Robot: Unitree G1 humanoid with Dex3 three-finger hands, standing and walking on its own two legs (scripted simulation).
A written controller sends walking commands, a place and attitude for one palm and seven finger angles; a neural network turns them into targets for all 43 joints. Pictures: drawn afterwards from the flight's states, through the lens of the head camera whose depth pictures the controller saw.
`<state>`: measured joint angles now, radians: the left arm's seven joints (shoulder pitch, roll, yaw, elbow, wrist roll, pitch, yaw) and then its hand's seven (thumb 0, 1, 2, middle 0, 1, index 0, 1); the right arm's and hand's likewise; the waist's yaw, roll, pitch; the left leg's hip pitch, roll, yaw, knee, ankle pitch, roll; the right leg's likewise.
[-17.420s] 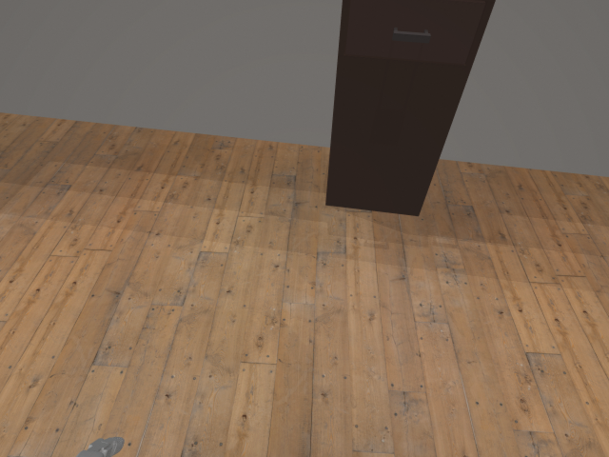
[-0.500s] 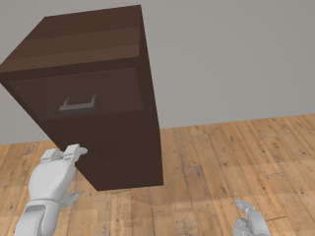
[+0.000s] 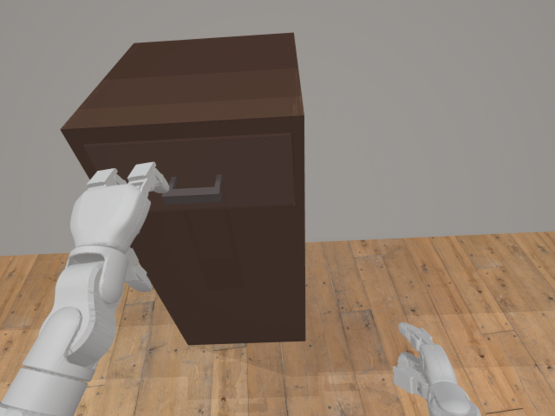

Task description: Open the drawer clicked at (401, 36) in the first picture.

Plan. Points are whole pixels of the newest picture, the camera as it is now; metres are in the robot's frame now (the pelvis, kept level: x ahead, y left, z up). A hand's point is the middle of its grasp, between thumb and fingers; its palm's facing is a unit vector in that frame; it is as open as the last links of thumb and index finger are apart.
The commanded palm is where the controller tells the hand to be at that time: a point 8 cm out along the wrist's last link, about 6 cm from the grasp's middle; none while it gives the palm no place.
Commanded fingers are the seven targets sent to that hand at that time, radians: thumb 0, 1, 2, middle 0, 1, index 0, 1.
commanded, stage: raise the hand with hooked fingers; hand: left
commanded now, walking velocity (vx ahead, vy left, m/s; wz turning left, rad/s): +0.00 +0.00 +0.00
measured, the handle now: (194, 188) +0.50 +0.25 +0.04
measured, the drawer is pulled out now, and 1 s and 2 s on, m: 0.00 0.00 0.00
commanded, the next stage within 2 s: move the hooked fingers above the handle in 0.54 s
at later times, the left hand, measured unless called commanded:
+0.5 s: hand (124, 237) +0.28 +0.24 +0.16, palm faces +0.18 -0.09 -0.98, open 13.9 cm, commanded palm +0.25 +0.24 +0.21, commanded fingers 0.00 -0.50 0.30 -0.30 -1.20 -0.30 -1.20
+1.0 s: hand (145, 218) +0.33 +0.24 +0.14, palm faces +0.08 -0.05 -1.00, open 13.9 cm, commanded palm +0.31 +0.24 +0.20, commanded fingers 0.00 -0.50 0.30 -0.30 -1.20 -0.30 -1.20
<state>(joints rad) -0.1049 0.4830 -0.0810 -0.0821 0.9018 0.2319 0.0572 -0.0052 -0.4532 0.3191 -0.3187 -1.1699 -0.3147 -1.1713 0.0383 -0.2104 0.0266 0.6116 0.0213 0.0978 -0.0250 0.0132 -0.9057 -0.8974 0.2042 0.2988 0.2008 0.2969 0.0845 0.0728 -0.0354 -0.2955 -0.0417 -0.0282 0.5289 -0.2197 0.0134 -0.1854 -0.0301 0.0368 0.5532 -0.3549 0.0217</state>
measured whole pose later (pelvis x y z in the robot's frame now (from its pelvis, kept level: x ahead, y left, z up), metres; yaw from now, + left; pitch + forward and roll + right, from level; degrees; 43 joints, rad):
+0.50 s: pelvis -0.03 +0.00 +0.00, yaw +1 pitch -2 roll +0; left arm -0.18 0.52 -0.06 -0.07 0.87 0.13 -0.02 -0.01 -0.49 0.30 -0.32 -1.20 -0.32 -1.20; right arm 0.13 -0.25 0.02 0.67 0.02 0.07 -0.01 0.01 -0.90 -0.90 0.20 0.30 0.20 0.30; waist 0.10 0.08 0.02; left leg -0.27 -0.04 -0.05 0.45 -0.13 0.01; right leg -0.17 -0.03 0.02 0.49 -0.29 0.02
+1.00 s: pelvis +0.00 -0.03 +0.00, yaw +2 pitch +0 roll +0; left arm -0.30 0.55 -0.03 0.19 0.87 0.07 -0.05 -0.01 -0.49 0.30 -0.32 -1.20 -0.32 -1.20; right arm 0.12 -0.28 0.01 0.66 0.03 0.06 -0.06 0.01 -0.90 -0.90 0.20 0.30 0.20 0.30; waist 0.07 0.08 -0.01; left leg -0.30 -0.01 -0.08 0.48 -0.18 -0.03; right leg -0.19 0.01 -0.01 0.52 -0.33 -0.02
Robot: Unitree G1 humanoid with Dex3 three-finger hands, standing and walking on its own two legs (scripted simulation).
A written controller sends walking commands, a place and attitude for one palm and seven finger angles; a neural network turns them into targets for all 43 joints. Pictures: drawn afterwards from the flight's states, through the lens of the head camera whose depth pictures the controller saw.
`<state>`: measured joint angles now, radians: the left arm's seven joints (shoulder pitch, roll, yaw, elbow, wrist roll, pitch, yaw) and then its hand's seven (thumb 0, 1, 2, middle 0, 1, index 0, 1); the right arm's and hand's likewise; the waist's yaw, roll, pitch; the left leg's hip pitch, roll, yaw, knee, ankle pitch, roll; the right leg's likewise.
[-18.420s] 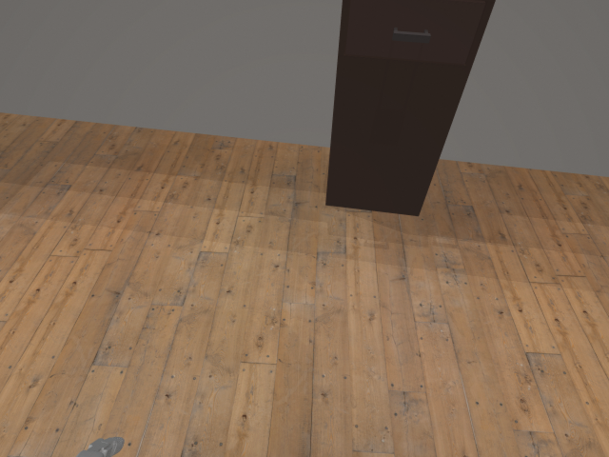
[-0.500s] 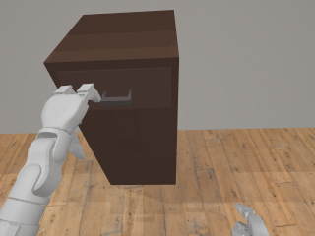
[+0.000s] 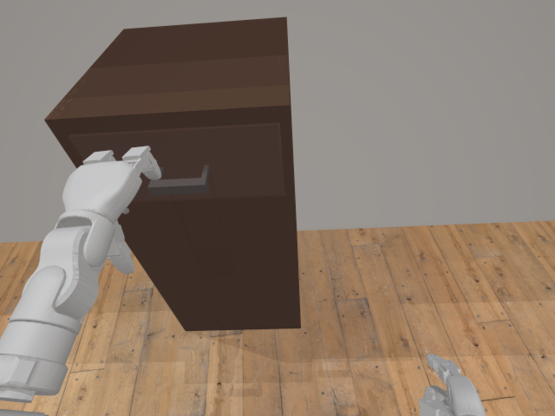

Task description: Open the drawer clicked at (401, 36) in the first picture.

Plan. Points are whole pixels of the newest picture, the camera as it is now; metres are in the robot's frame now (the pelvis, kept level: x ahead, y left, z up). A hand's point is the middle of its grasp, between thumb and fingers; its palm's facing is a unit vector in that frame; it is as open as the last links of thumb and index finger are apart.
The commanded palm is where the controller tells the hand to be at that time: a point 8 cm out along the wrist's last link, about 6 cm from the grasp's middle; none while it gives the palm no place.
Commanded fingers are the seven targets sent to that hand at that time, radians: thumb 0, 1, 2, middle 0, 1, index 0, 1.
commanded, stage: move the hooked fingers above the handle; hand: left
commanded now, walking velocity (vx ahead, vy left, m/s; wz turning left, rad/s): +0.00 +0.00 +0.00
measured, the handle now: (181, 178) +0.52 +0.26 +0.04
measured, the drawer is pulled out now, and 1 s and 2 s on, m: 0.00 0.00 0.00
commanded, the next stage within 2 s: none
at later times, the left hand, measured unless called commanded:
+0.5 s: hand (134, 199) +0.39 +0.28 +0.11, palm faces +0.07 -0.07 -0.99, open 13.9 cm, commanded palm +0.37 +0.26 +0.18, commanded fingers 0.00 -0.50 0.30 -0.30 -1.20 -0.30 -1.20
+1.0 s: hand (156, 188) +0.43 +0.26 +0.10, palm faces -0.06 -0.02 -1.00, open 13.9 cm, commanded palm +0.43 +0.26 +0.16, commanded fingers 0.00 -0.50 0.30 -0.30 -1.20 -0.30 -1.20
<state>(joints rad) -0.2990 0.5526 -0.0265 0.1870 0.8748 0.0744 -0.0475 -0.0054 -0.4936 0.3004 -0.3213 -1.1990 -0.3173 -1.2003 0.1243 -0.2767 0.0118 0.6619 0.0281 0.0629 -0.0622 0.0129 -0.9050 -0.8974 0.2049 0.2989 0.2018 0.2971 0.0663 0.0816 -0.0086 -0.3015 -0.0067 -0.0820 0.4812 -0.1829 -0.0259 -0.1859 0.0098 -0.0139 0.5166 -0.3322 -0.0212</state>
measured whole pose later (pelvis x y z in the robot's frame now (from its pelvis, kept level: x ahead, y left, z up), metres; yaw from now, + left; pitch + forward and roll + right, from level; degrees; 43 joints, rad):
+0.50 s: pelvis +0.03 +0.02 -0.01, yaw -1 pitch +5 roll +1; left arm -0.30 0.50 -0.06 0.17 0.90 0.23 -0.01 -0.01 -0.49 0.30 -0.32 -1.20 -0.31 -1.20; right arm 0.13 -0.26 0.00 0.64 0.03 0.14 -0.01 0.01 -0.91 -0.90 0.20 0.30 0.20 0.30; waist 0.06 0.07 -0.05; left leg -0.38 -0.04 -0.05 0.56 -0.26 0.00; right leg -0.26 -0.02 0.01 0.56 -0.39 0.01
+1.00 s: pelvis +0.02 +0.01 -0.01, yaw -1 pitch +6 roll +0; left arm -0.58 0.54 -0.09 0.61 0.95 0.08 -0.02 -0.01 -0.49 0.30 -0.32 -1.20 -0.31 -1.20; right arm 0.26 -0.28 -0.03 0.68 0.04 0.16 -0.07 0.01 -0.91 -0.90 0.21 0.30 0.20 0.30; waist -0.01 0.06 -0.06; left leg -0.44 -0.01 -0.06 0.58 -0.24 -0.01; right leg -0.32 0.00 0.01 0.60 -0.38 -0.01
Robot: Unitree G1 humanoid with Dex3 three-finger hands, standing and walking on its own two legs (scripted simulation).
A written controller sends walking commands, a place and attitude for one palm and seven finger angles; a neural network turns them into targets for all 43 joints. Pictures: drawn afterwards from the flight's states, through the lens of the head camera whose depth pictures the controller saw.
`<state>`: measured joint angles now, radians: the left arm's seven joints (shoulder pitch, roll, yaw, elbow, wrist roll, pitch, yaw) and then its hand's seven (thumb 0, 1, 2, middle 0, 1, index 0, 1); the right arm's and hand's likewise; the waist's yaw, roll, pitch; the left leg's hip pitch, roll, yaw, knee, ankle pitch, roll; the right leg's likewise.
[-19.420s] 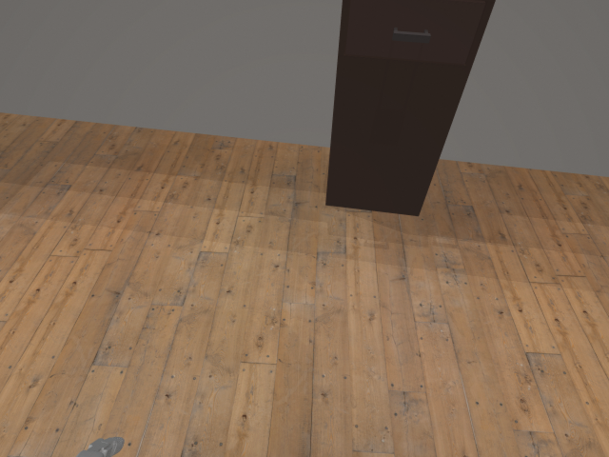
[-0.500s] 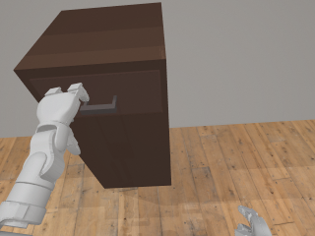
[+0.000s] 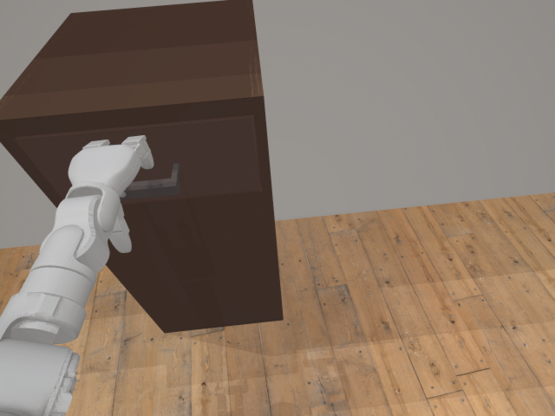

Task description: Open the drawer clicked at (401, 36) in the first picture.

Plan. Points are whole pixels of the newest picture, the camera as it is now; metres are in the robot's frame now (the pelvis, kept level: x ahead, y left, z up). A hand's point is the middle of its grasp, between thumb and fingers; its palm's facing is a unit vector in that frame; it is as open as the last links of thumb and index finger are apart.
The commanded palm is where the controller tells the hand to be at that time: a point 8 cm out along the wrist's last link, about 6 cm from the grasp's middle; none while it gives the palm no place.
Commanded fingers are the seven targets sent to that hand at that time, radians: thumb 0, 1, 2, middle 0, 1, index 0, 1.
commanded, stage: move the hooked fingers above the handle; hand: left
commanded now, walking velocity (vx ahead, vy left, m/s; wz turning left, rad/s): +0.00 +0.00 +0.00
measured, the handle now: (148, 180) +0.50 +0.26 +0.05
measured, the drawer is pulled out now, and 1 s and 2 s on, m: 0.00 0.00 0.00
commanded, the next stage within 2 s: none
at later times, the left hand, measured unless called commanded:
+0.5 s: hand (125, 178) +0.44 +0.27 +0.11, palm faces -0.04 -0.01 -1.00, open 13.7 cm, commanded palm +0.42 +0.26 +0.16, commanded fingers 0.00 -0.50 0.30 -0.30 -1.20 -0.30 -1.20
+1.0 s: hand (134, 165) +0.46 +0.25 +0.12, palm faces +0.01 -0.01 -1.00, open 13.5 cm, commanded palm +0.43 +0.27 +0.17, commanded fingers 0.00 -0.50 0.30 -0.30 -1.20 -0.30 -1.20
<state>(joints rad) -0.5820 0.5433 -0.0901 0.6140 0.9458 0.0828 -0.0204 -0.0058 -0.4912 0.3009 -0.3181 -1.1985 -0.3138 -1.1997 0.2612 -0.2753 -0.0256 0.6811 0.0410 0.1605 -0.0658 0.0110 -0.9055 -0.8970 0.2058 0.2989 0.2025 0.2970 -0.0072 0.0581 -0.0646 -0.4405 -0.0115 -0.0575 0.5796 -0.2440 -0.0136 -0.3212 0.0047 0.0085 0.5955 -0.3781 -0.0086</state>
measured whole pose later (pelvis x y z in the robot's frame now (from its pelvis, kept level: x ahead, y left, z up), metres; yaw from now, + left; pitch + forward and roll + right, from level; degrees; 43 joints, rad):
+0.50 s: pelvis +0.01 +0.00 +0.00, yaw -3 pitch +9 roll +1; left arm -0.63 0.56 0.02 0.80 0.99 0.06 0.06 0.00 -0.49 0.30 -0.34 -1.22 -0.33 -1.22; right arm 0.30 -0.26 -0.03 0.67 0.05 0.16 -0.06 0.01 -0.91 -0.90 0.21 0.30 0.20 0.30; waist -0.05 0.06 -0.11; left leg -0.47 0.01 -0.01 0.58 -0.26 -0.01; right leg -0.37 0.02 0.06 0.60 -0.38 -0.01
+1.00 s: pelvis +0.01 +0.01 +0.00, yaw -2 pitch +9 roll +0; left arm -0.73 0.51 -0.05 0.81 1.01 0.08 0.07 0.00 -0.49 0.30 -0.36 -1.24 -0.36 -1.26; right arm 0.24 -0.24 -0.01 0.67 0.04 0.17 -0.05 0.01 -0.91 -0.90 0.21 0.30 0.20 0.30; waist -0.03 0.06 -0.11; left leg -0.49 -0.01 -0.02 0.60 -0.26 0.00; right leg -0.38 0.00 0.04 0.60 -0.38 0.01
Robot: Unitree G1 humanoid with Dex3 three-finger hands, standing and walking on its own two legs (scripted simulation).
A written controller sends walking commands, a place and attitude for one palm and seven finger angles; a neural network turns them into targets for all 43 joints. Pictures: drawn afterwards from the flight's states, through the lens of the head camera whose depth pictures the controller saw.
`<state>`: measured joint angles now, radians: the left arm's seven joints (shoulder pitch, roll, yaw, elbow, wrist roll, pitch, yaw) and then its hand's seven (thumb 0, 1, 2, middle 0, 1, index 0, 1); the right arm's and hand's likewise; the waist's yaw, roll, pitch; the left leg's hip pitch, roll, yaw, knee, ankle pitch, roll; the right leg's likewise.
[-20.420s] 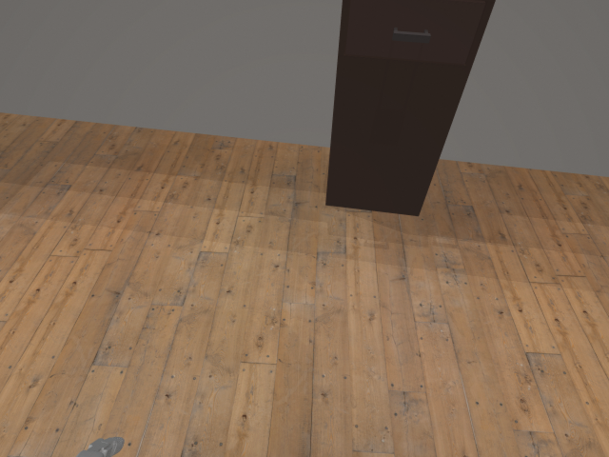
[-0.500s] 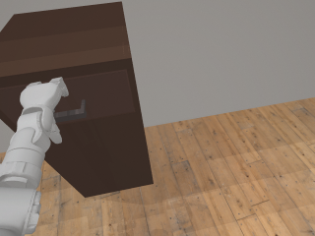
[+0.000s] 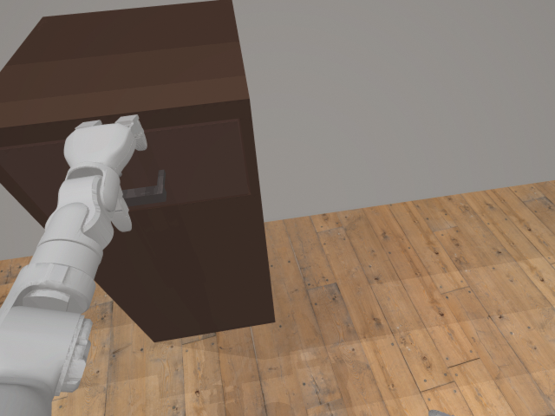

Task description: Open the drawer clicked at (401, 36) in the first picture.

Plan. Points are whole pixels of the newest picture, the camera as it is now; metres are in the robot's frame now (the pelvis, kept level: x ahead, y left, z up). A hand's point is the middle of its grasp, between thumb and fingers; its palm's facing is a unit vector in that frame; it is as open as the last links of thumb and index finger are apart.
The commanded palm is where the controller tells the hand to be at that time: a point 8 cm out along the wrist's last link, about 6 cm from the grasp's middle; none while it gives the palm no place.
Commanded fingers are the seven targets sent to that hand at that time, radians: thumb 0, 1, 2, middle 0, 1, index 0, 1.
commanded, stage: move the hooked fingers above the handle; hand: left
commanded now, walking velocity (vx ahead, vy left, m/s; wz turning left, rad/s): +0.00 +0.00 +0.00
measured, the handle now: (133, 188) +0.48 +0.27 +0.05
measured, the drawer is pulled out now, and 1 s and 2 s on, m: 0.00 0.00 0.00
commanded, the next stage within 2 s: none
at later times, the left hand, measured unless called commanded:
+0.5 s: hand (114, 179) +0.44 +0.26 +0.11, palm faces +0.05 -0.03 -1.00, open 13.7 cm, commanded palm +0.41 +0.28 +0.17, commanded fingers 0.00 -0.50 0.30 -0.30 -1.20 -0.30 -1.20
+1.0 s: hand (103, 182) +0.43 +0.28 +0.11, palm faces +0.05 -0.02 -1.00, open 13.8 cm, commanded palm +0.41 +0.28 +0.17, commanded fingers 0.00 -0.50 0.30 -0.30 -1.20 -0.30 -1.20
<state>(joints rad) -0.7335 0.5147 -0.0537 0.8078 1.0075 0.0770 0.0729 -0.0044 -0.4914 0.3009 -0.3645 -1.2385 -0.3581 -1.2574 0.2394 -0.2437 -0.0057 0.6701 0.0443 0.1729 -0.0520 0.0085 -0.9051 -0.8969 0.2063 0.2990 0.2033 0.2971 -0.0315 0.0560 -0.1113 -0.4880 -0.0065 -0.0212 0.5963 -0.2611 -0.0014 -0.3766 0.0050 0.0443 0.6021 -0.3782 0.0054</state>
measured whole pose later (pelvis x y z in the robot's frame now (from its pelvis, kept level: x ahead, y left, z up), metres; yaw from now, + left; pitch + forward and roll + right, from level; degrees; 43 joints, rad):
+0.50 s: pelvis +0.00 +0.00 +0.00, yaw +0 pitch +10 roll +0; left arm -0.68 0.55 -0.01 0.77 0.98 0.01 0.11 -0.01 -0.49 0.30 -0.36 -1.22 -0.33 -1.23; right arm 0.29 -0.28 -0.06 0.71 0.05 0.15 -0.05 0.01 -0.91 -0.90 0.20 0.30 0.20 0.30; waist -0.04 0.05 -0.11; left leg -0.53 0.00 -0.03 0.63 -0.27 0.00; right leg -0.40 0.02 0.04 0.62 -0.38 0.00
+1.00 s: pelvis +0.00 +0.00 +0.00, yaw +1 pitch +10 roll +0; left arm -0.68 0.57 -0.01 0.75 1.00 0.00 0.10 0.00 -0.49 0.30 -0.32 -1.20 -0.32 -1.20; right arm 0.26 -0.26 -0.05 0.68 0.04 0.14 -0.05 0.01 -0.91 -0.90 0.21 0.30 0.20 0.30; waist -0.03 0.04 -0.10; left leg -0.53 0.00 -0.03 0.64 -0.28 0.00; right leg -0.41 0.01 0.03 0.62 -0.39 0.00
